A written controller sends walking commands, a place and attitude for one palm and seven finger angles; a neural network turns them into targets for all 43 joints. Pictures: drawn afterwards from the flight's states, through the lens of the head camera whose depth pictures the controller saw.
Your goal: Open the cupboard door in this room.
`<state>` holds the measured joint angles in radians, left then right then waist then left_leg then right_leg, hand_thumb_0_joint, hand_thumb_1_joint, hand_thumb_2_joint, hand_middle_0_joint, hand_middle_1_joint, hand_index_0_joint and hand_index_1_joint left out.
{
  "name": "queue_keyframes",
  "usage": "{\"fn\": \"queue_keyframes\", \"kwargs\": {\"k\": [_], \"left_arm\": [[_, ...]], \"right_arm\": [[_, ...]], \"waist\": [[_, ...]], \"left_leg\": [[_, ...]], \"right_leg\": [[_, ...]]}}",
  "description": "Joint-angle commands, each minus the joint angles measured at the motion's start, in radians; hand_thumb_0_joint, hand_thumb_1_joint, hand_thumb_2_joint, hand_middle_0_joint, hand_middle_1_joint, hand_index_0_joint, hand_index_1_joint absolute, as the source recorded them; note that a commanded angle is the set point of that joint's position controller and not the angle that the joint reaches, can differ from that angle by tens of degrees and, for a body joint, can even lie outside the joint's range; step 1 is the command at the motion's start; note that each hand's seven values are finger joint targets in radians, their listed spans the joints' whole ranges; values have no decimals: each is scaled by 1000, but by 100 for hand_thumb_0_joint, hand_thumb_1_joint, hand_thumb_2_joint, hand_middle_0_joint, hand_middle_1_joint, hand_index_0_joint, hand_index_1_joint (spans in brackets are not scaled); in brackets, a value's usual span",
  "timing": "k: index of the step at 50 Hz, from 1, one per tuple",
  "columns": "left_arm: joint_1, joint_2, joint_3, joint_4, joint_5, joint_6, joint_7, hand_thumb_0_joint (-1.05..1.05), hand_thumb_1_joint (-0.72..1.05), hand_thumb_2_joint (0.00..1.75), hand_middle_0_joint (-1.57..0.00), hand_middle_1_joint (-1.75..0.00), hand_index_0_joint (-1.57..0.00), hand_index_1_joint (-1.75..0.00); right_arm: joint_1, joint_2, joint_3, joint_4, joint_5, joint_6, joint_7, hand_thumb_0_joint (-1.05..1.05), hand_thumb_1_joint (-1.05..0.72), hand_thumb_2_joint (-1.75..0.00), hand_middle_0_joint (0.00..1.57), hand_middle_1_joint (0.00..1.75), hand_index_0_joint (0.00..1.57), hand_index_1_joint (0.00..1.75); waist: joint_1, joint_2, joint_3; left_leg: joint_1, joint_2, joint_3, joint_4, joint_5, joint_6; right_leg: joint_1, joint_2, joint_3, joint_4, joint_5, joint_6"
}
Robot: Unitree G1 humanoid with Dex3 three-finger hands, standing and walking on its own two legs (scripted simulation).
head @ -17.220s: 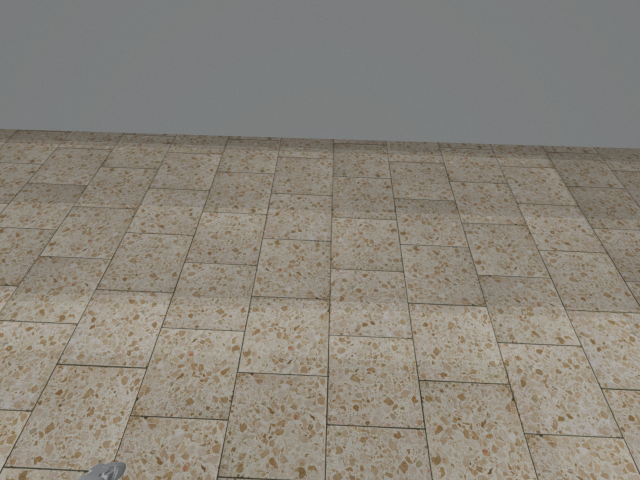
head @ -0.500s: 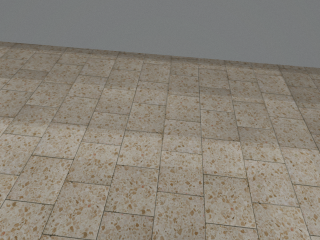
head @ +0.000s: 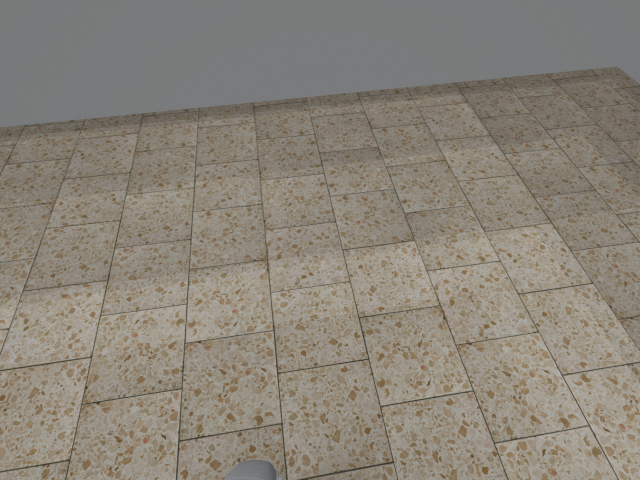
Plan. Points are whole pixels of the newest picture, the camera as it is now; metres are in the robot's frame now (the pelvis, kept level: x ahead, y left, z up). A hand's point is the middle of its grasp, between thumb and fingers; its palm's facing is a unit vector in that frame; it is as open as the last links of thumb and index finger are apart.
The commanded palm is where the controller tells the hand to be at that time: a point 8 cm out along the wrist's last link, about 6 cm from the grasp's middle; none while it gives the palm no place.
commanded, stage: turn or walk to find it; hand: left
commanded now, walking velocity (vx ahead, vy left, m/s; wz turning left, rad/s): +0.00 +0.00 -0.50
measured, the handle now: out of the picture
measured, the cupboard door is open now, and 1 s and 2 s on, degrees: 0 0 0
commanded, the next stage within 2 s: none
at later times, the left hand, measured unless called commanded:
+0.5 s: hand (193, 477) +0.14 +0.19 -0.16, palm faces -0.29 -0.93 -0.24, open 7.4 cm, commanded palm none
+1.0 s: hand out of the picture +0.13 +0.17 -0.18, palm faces -0.45 -0.87 -0.22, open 7.4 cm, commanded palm none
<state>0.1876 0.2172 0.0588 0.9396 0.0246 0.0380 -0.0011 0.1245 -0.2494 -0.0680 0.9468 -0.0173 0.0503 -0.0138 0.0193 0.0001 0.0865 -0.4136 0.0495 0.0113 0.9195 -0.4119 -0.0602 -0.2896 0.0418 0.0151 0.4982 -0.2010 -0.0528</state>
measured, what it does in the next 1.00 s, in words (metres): steps on the spot, turning right: left foot, then right foot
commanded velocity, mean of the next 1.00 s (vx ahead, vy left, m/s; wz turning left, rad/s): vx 0.00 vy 0.00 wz -0.50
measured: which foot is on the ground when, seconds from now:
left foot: up 0.00-0.10, down 0.12-0.56, up 0.58-0.98, down 1.00-1.00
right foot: down 0.00-0.12, up 0.14-0.54, down 0.56-1.00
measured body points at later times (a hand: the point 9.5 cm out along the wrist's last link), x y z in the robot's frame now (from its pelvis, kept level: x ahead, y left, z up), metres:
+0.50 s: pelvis -0.02 +0.02 +0.00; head +0.02 +0.01 +0.45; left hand +0.15 +0.24 -0.14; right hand -0.07 -0.22 -0.15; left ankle +0.00 +0.14 -0.74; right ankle -0.07 -0.10 -0.71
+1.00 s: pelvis -0.03 +0.02 -0.01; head +0.01 +0.02 +0.44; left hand +0.16 +0.21 -0.16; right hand -0.06 -0.26 -0.13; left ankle +0.03 +0.12 -0.74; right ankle -0.06 -0.09 -0.74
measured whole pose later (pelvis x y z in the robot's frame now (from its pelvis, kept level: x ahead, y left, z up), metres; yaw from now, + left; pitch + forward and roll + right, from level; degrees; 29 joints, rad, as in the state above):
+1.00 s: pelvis -0.03 +0.02 -0.01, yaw -31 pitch +1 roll -1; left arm 0.19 0.23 0.07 0.94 0.02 0.06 0.00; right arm 0.13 -0.22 -0.05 0.90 -0.01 0.01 -0.02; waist 0.01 -0.03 0.07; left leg -0.28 0.04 0.04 0.57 -0.32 -0.04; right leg -0.33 0.06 0.08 0.58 -0.26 -0.01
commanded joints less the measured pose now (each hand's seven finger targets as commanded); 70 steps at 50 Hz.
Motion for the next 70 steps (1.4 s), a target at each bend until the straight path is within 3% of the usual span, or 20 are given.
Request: {"fn": "queue_keyframes", "kwargs": {"k": [1, 4, 5, 6, 7, 12, 22, 26, 28, 31, 35, 44, 48, 50, 51, 55, 62, 67, 69, 70], "left_arm": [[1, 228, 58, -69, 4, -13, 8, 0, 90, 90, -20, -30, -20, -30], [-46, 215, 54, -77, -6, -3, 6, 0, 90, 90, -20, -30, -20, -30], [-50, 186, 46, -91, -13, 1, 4, 0, 90, 90, -20, -30, -20, -30], [-32, 125, 35, -110, -21, 4, -6, 0, 90, 90, -20, -30, -20, -30], [-39, 129, 37, -119, -9, 9, -9, 0, 90, 90, -20, -30, -20, -30], [-12, 118, 47, -77, 0, 17, -29, 0, 90, 90, -20, -30, -20, -30], [-128, 64, 20, -108, -7, 7, -28, 0, 90, 90, -20, -30, -20, -30], [12, 111, 30, -64, -6, -15, -18, 0, 90, 90, -20, -30, -20, -30], [127, 280, 60, -26, -7, -31, 7, 0, 90, 90, -20, -30, -20, -30], [22, 221, 57, -57, -10, -16, 24, 0, 90, 90, -20, -30, -20, -30], [-59, 188, 42, -89, -6, -22, 17, 0, 90, 90, -20, -30, -20, -30], [-9, 214, 56, -70, 2, -18, 12, 0, 90, 90, -20, -30, -20, -30], [-66, 199, 52, -84, -12, -5, 10, 0, 90, 90, -20, -30, -20, -30], [-20, 103, 33, -111, -19, 2, -5, 0, 90, 90, -20, -30, -20, -30], [-42, 129, 39, -108, -5, 11, -4, 0, 90, 90, -20, -30, -20, -30], [-2, 117, 54, -71, 0, 15, -29, 0, 90, 90, -20, -30, -20, -30], [-90, 71, 31, -104, -6, 13, -30, 0, 90, 90, -20, -30, -20, -30], [-50, 73, 24, -88, -9, -6, -26, 0, 90, 90, -20, -30, -20, -30], [55, 133, 34, -54, -4, -22, -17, 0, 90, 90, -20, -30, -20, -30], [109, 250, 54, -40, 5, -36, -2, 0, 90, 90, -20, -30, -20, -30]], "right_arm": [[8, -64, -2, -88, 10, -32, -10, 0, -90, -90, 20, 30, 20, 30], [112, -64, 1, -61, 15, -46, -19, 0, -90, -90, 20, 30, 20, 30], [147, -101, -4, -56, 12, -57, -24, 0, -90, -90, 20, 30, 20, 30], [138, -187, -20, -71, -1, -63, -25, 0, -90, -90, 20, 30, 20, 30], [112, -230, -27, -96, -1, -54, -20, 0, -90, -90, 20, 30, 20, 30], [36, -127, -9, -105, -8, -66, -25, 0, -90, -90, 20, 30, 20, 30], [184, -152, -42, -22, -10, -56, -10, 0, -90, -90, 20, 30, 20, 30], [150, -149, -46, -26, -1, -51, -2, 0, -90, -90, 20, 30, 20, 30], [84, -36, -11, -101, 5, -40, 2, 0, -90, -90, 20, 30, 20, 30], [37, -65, -14, -87, 2, -14, -16, 0, -90, -90, 20, 30, 20, 30], [100, -63, -17, -52, -5, -12, -5, 0, -90, -90, 20, 30, 20, 30], [22, -59, -7, -100, 10, -31, -13, 0, -90, -90, 20, 30, 20, 30], [151, -74, -5, -65, 15, -51, -23, 0, -90, -90, 20, 30, 20, 30], [142, -218, -29, -91, -2, -57, -22, 0, -90, -90, 20, 30, 20, 30], [122, -222, -32, -95, -5, -54, -24, 0, -90, -90, 20, 30, 20, 30], [6, -126, -12, -127, -9, -61, -22, 0, -90, -90, 20, 30, 20, 30], [148, -138, -35, -65, -8, -61, -14, 0, -90, -90, 20, 30, 20, 30], [131, -164, -49, -47, -8, -51, -5, 0, -90, -90, 20, 30, 20, 30], [131, -145, -48, -50, 1, -47, 1, 0, -90, -90, 20, 30, 20, 30], [128, -62, -26, -85, 5, -44, 5, 0, -90, -90, 20, 30, 20, 30]], "waist": [[11, -144, -119], [-39, -122, -135], [-55, -28, -147], [-53, 245, -128], [-48, 318, -93], [0, 124, -72], [-78, 206, -101], [1, 133, -144], [59, -298, -163], [29, -197, -80], [-21, -135, -100], [4, -144, -123], [-64, -117, -163], [-48, 338, -135], [-66, 314, -115], [0, 135, -56], [-66, 172, -91], [-47, 222, -130], [10, 91, -159], [38, -254, -166]], "left_leg": [[37, -9, 4, -156, -24, 10], [242, -25, 24, -428, 118, 21], [363, 40, -38, -549, 133, 43], [425, 270, -297, -671, 104, 123], [284, 424, -383, -719, 98, 199], [266, 254, -75, -623, 394, 186], [362, 305, 53, -510, 660, 192], [230, 269, 144, -302, 537, 89], [-188, 75, 151, 90, -230, -14], [-196, 80, -18, 256, -116, -4], [-110, 57, 13, 192, 17, -23], [-11, 8, 13, -107, -32, -10], [282, -4, 28, -482, 172, 10], [399, 377, -340, -675, 255, 153], [291, 437, -350, -683, 248, 202], [207, 263, -65, -633, 322, 176], [357, 300, 22, -555, 599, 206], [350, 301, 92, -438, 671, 162], [200, 254, 160, -244, 503, 68], [-95, 137, 212, -33, 5, 0]], "right_leg": [[79, -261, 341, -161, 135, -130], [-26, -208, 325, -87, 131, -65], [-133, -144, 279, -7, 55, -20], [-309, -2, 142, 203, -164, 39], [-310, 11, 30, 435, -374, 78], [-301, -59, 11, 708, -208, 121], [-146, -79, -109, 309, -280, 113], [148, -76, -116, -75, 25, 71], [360, -457, 320, -116, 657, -99], [178, -375, 274, -143, 392, -151], [118, -278, 179, -146, 291, -100], [124, -272, 317, -118, 318, -139], [-19, -187, 295, -8, 254, -48], [-309, 23, 57, 352, -347, 69], [-296, -15, 64, 543, -398, 89], [-275, -60, 16, 722, -218, 113], [-235, -97, -65, 462, -266, 130], [-67, -63, -126, 159, -204, 95], [187, -96, -85, -104, 76, 65], [377, -348, 238, -157, 389, -26]]}}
